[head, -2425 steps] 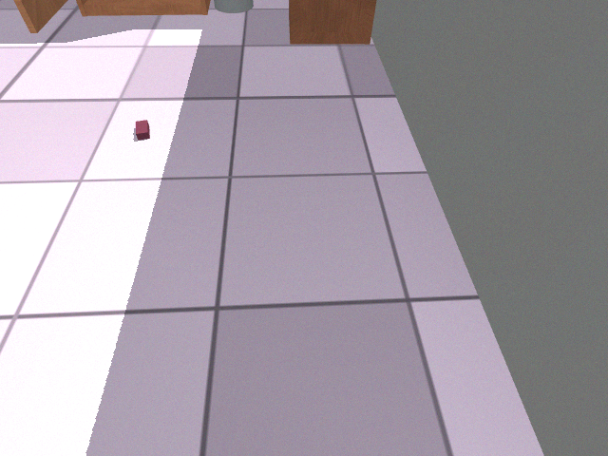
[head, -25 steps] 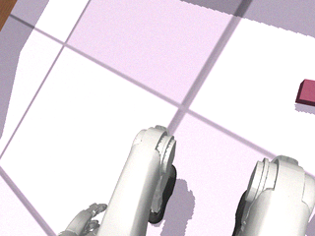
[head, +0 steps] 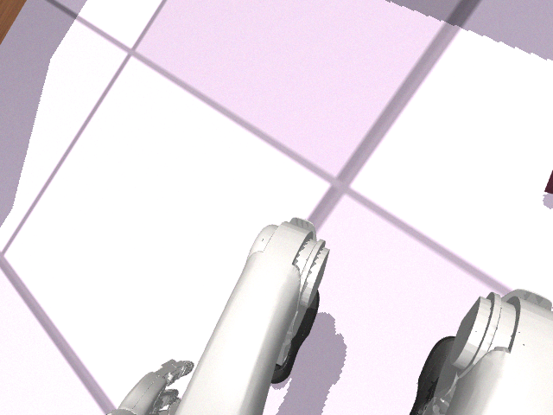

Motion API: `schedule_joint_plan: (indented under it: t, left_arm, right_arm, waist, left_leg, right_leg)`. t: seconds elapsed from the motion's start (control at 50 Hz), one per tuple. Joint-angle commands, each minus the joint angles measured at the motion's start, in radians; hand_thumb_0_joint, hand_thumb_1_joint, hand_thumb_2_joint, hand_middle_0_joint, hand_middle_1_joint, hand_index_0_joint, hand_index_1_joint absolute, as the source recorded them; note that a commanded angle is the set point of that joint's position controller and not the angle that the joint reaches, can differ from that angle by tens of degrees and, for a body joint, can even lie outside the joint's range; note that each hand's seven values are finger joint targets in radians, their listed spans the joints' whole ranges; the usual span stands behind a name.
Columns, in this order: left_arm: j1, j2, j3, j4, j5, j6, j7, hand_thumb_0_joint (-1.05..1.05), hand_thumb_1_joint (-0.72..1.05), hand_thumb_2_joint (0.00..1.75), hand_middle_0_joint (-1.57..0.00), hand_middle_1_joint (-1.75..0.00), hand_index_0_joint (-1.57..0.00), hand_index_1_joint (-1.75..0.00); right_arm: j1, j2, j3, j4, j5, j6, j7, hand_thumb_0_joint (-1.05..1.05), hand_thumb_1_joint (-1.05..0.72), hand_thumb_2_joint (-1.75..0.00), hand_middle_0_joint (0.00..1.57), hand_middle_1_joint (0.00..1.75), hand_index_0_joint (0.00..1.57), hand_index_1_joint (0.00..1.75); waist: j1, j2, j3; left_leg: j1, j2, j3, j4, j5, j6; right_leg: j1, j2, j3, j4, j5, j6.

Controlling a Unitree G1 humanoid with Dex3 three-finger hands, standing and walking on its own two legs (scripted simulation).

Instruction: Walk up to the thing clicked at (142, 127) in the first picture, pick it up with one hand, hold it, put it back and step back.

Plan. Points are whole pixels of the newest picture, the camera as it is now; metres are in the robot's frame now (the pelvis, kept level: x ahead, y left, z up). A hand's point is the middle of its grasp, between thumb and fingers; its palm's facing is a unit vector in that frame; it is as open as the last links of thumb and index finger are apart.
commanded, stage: close in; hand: right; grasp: from above
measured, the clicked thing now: out of the picture +0.50 -0.33 -0.30
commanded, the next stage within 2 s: rest palm in 0.22 s
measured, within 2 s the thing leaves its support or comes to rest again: neither
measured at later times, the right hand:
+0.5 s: hand out of the picture +0.48 -0.32 -0.22, palm faces -0.46 +0.09 -0.88, open 13.8 cm
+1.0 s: hand out of the picture +0.49 -0.32 -0.25, palm faces -0.46 +0.11 -0.88, open 14.3 cm
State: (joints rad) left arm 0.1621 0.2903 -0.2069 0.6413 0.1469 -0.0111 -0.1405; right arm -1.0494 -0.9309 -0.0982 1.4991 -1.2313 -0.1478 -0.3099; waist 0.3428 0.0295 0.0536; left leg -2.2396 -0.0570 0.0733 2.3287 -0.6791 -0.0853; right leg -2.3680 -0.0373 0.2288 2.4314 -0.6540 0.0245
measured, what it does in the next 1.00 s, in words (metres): stands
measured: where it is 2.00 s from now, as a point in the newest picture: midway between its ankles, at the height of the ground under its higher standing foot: (351, 379)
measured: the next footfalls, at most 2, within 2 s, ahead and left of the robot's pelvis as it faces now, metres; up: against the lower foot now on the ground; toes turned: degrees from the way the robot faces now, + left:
none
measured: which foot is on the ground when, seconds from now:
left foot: down 0.00-1.00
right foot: down 0.00-1.00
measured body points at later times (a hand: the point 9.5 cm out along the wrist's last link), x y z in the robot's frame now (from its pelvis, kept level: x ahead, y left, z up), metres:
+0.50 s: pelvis +0.00 +0.00 -0.01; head +0.27 -0.12 +0.34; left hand +0.06 +0.26 -0.08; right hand +0.50 -0.32 -0.17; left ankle +0.11 +0.13 -0.29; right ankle +0.07 -0.14 -0.29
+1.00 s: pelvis +0.01 -0.01 -0.02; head +0.29 -0.12 +0.31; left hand +0.04 +0.25 -0.08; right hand +0.51 -0.33 -0.20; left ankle +0.11 +0.13 -0.29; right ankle +0.07 -0.14 -0.29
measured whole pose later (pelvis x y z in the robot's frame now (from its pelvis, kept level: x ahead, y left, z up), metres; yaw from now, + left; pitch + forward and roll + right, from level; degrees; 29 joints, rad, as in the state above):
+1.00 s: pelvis +0.01 -0.01 -0.02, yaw +3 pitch +30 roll +14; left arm 0.11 0.31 -0.30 0.63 0.23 -0.14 -0.17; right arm -1.09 -1.06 -0.10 1.64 -1.28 -0.21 -0.50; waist 0.39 0.13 0.15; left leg -2.23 -0.08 0.12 2.37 -0.70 -0.08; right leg -2.38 -0.03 0.30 2.52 -0.70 0.03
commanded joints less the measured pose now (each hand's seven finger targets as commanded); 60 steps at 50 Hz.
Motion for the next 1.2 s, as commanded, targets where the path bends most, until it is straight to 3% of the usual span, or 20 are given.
schedule_joint_plan:
  t: [0.0, 0.08, 0.18, 0.26, 0.28, 0.3, 0.32, 0.38, 0.44, 0.56, 0.62, 0.68, 0.74, 0.8, 0.84, 0.92, 0.96, 1.02, 1.1, 1.18]
  left_arm:
    - [0.198, 0.293, 0.101, -0.002, 0.012, -0.006, 0.025, 0.0, 0.9, 0.89, -0.2, -0.3, -0.2, -0.3]
    - [0.209, 0.288, 0.105, 0.011, 0.023, -0.001, 0.022, 0.0, 0.9, 0.89, -0.2, -0.3, -0.2, -0.3]
    - [0.202, 0.296, 0.1, 0.016, 0.03, 0.004, 0.02, 0.0, 0.9, 0.89, -0.2, -0.3, -0.2, -0.3]
    - [0.196, 0.293, 0.088, 0.014, 0.038, -0.001, 0.013, 0.0, 0.9, 0.89, -0.2, -0.3, -0.2, -0.3]
    - [0.187, 0.305, 0.089, 0.01, 0.04, 0.0, 0.014, 0.0, 0.9, 0.89, -0.2, -0.3, -0.2, -0.3]
    - [0.184, 0.303, 0.087, 0.008, 0.04, -0.005, 0.012, 0.0, 0.9, 0.89, -0.2, -0.3, -0.2, -0.3]
    - [0.178, 0.3, 0.083, 0.004, 0.044, -0.007, 0.009, 0.0, 0.89, 0.9, -0.2, -0.3, -0.2, -0.3]
    - [0.165, 0.3, 0.07, 0.003, 0.051, -0.018, 0.006, 0.0, 0.89, 0.9, -0.2, -0.3, -0.2, -0.3]
    - [0.157, 0.307, 0.063, 0.006, 0.056, -0.037, 0.008, 0.0, 0.89, 0.9, -0.2, -0.3, -0.2, -0.3]
    - [0.144, 0.324, 0.042, -0.001, 0.069, -0.077, 0.008, 0.0, 0.89, 0.9, -0.2, -0.3, -0.2, -0.3]
    - [0.155, 0.332, 0.035, 0.01, 0.072, -0.099, 0.003, 0.0, 0.9, 0.9, -0.2, -0.3, -0.2, -0.3]
    - [0.142, 0.336, 0.027, 0.005, 0.073, -0.11, 0.004, 0.0, 0.9, 0.9, -0.2, -0.3, -0.2, -0.3]
    - [0.141, 0.337, 0.018, 0.009, 0.079, -0.121, -0.003, 0.0, 0.9, 0.9, -0.2, -0.3, -0.2, -0.3]
    - [0.139, 0.344, 0.015, 0.0, 0.083, -0.125, -0.009, 0.0, 0.9, 0.9, -0.2, -0.3, -0.2, -0.3]
    - [0.142, 0.338, 0.007, 0.005, 0.085, -0.124, -0.013, 0.0, 0.9, 0.9, -0.2, -0.3, -0.2, -0.3]
    - [0.137, 0.349, 0.005, -0.001, 0.086, -0.125, -0.017, 0.0, 0.9, 0.9, -0.2, -0.3, -0.2, -0.3]
    - [0.133, 0.354, 0.01, -0.002, 0.088, -0.127, -0.021, 0.0, 0.9, 0.9, -0.2, -0.3, -0.2, -0.3]
    - [0.146, 0.359, 0.008, 0.002, 0.089, -0.124, -0.025, 0.0, 0.9, 0.9, -0.2, -0.3, -0.2, -0.3]
    - [0.132, 0.359, 0.003, -0.004, 0.096, -0.125, -0.029, 0.0, 0.9, 0.9, -0.2, -0.3, -0.2, -0.3]
    - [0.12, 0.361, 0.002, 0.006, 0.102, -0.124, -0.032, 0.0, 0.9, 0.9, -0.2, -0.3, -0.2, -0.3]
  right_arm:
    - [-0.366, -0.287, -0.018, -0.243, 0.017, -0.057, 0.008, 0.0, 0.56, -1.01, 0.09, 1.01, 0.08, 1.01]
    - [-0.325, -0.224, 0.014, -0.213, 0.002, -0.104, 0.007, 0.0, 0.56, -1.03, 0.09, 1.02, 0.09, 1.02]
    - [-0.33, -0.212, 0.035, -0.159, -0.026, -0.128, -0.022, 0.0, 0.56, -1.08, 0.09, 1.03, 0.08, 1.04]
    - [-0.323, -0.249, 0.014, -0.13, -0.055, -0.132, -0.067, 0.0, 0.52, -1.13, 0.1, 1.07, 0.1, 1.08]
    - [-0.343, -0.276, -0.009, -0.143, -0.057, -0.136, -0.081, 0.0, 0.51, -1.09, 0.1, 1.07, 0.1, 1.07]
    - [-0.323, -0.273, -0.005, -0.103, -0.068, -0.13, -0.093, 0.0, 0.52, -1.09, 0.09, 1.07, 0.09, 1.06]
    - [-0.356, -0.296, -0.02, -0.136, -0.067, -0.135, -0.107, 0.0, 0.5, -1.08, 0.09, 1.04, 0.08, 1.05]
    - [-0.35, -0.288, -0.007, -0.072, -0.089, -0.123, -0.144, 0.0, 0.51, -1.07, 0.09, 1.02, 0.08, 1.03]
    - [-0.339, -0.281, -0.004, 0.002, -0.088, -0.109, -0.181, 0.0, 0.54, -1.04, 0.07, 1.0, 0.06, 1.01]
    - [-0.36, -0.322, -0.009, 0.028, -0.087, -0.088, -0.229, 0.0, 0.54, -1.03, 0.07, 1.0, 0.06, 1.01]
    - [-0.366, -0.33, -0.007, 0.032, -0.085, -0.074, -0.232, 0.0, 0.55, -1.01, 0.06, 0.99, 0.06, 1.0]
    - [-0.363, -0.362, -0.017, 0.026, -0.063, -0.069, -0.239, 0.0, 0.57, -1.01, 0.06, 0.98, 0.05, 1.0]
    - [-0.331, -0.358, -0.008, 0.042, -0.065, -0.062, -0.234, 0.0, 0.56, -1.0, 0.06, 0.99, 0.05, 0.99]
    - [-0.295, -0.389, -0.034, 0.043, -0.059, -0.056, -0.229, 0.0, 0.57, -1.01, 0.06, 0.98, 0.05, 0.99]
    - [-0.287, -0.355, -0.013, 0.042, -0.049, -0.054, -0.224, 0.0, 0.57, -1.02, 0.07, 0.98, 0.05, 1.0]
    - [-0.275, -0.364, -0.02, 0.03, -0.028, -0.06, -0.217, 0.0, 0.57, -1.01, 0.06, 0.99, 0.05, 1.0]
    - [-0.27, -0.364, -0.013, 0.026, -0.035, -0.064, -0.207, 0.0, 0.57, -1.01, 0.07, 0.98, 0.05, 0.99]
    - [-0.267, -0.407, -0.049, 0.014, -0.038, -0.073, -0.211, 0.0, 0.56, -1.06, 0.08, 0.99, 0.06, 1.02]
    - [-0.28, -0.354, -0.015, 0.005, -0.035, -0.094, -0.215, 0.0, 0.59, -1.06, 0.08, 0.98, 0.04, 1.01]
    - [-0.263, -0.37, -0.011, 0.056, -0.055, -0.104, -0.228, 0.0, 0.57, -1.01, 0.06, 0.98, 0.05, 1.0]
  waist:
    - [0.018, -0.372, -0.681]
    - [0.017, -0.405, -0.662]
    - [0.024, -0.39, -0.628]
    - [0.015, -0.424, -0.652]
    - [0.008, -0.427, -0.662]
    - [0.014, -0.436, -0.626]
    - [0.012, -0.453, -0.664]
    - [0.031, -0.439, -0.649]
    - [0.052, -0.39, -0.566]
    - [0.065, -0.425, -0.597]
    - [0.077, -0.437, -0.58]
    - [0.067, -0.444, -0.601]
    - [0.069, -0.459, -0.592]
    - [0.061, -0.448, -0.589]
    - [0.063, -0.441, -0.592]
    - [0.062, -0.438, -0.571]
    - [0.067, -0.444, -0.56]
    - [0.071, -0.44, -0.565]
    - [0.088, -0.449, -0.558]
    - [0.083, -0.461, -0.526]
  left_leg:
    - [0.349, -0.014, 0.128, -0.236, 0.184, 0.111]
    - [0.318, -0.011, 0.136, -0.234, 0.189, 0.112]
    - [0.285, -0.011, 0.151, -0.222, 0.224, 0.113]
    - [0.308, -0.012, 0.154, -0.202, 0.282, 0.106]
    - [0.299, -0.012, 0.158, -0.201, 0.277, 0.11]
    - [0.292, -0.011, 0.157, -0.196, 0.276, 0.111]
    - [0.308, -0.014, 0.157, -0.194, 0.277, 0.108]
    - [0.316, -0.018, 0.155, -0.193, 0.287, 0.103]
    - [0.282, -0.02, 0.157, -0.202, 0.237, 0.1]
    - [0.299, -0.026, 0.166, -0.185, 0.233, 0.102]
    - [0.281, -0.027, 0.174, -0.169, 0.232, 0.101]
    - [0.309, -0.031, 0.172, -0.176, 0.237, 0.1]
    - [0.31, -0.034, 0.176, -0.162, 0.253, 0.103]
    - [0.336, -0.037, 0.175, -0.158, 0.281, 0.098]
    - [0.357, -0.039, 0.177, -0.163, 0.301, 0.096]
    - [0.355, -0.039, 0.189, -0.162, 0.302, 0.099]
    - [0.34, -0.041, 0.186, -0.156, 0.297, 0.099]
    - [0.375, -0.041, 0.183, -0.159, 0.319, 0.093]
    - [0.359, -0.044, 0.198, -0.161, 0.31, 0.095]
    - [0.327, -0.044, 0.204, -0.148, 0.283, 0.098]
  right_leg:
    - [0.518, 0.007, -0.13, -0.202, 0.114, -0.044]
    - [0.567, 0.008, -0.128, -0.205, 0.12, -0.033]
    - [0.58, 0.005, -0.119, -0.194, 0.164, -0.034]
    - [0.625, 0.0, -0.116, -0.193, 0.226, -0.035]
    - [0.616, 0.003, -0.116, -0.195, 0.224, -0.033]
    - [0.613, 0.003, -0.118, -0.196, 0.223, -0.032]
    - [0.62, -0.001, -0.117, -0.198, 0.217, -0.033]
    - [0.603, -0.004, -0.117, -0.185, 0.212, -0.039]
    - [0.535, -0.001, -0.117, -0.182, 0.142, -0.044]
    - [0.564, -0.007, -0.108, -0.175, 0.133, -0.038]
    - [0.559, -0.008, -0.103, -0.163, 0.136, -0.037]
    - [0.554, -0.012, -0.102, -0.156, 0.135, -0.036]
    - [0.567, -0.015, -0.097, -0.151, 0.158, -0.031]
    - [0.563, -0.018, -0.096, -0.134, 0.19, -0.035]
    - [0.551, -0.017, -0.096, -0.137, 0.206, -0.035]
    - [0.55, -0.02, -0.086, -0.137, 0.217, -0.031]
    - [0.565, -0.023, -0.084, -0.128, 0.217, -0.031]
    - [0.56, -0.025, -0.081, -0.118, 0.234, -0.034]
    - [0.587, -0.028, -0.069, -0.125, 0.238, -0.028]
    - [0.581, -0.03, -0.067, -0.125, 0.207, -0.025]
